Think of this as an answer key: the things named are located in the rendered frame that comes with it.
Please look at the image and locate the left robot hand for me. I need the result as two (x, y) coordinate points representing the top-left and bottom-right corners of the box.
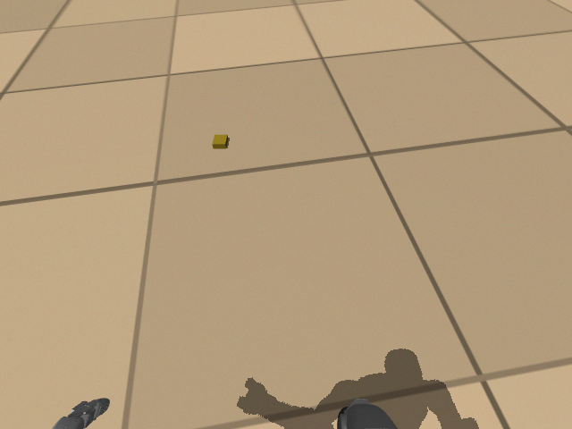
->
(52, 398), (110, 429)

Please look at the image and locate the small box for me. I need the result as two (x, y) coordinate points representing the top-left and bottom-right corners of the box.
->
(212, 135), (228, 149)

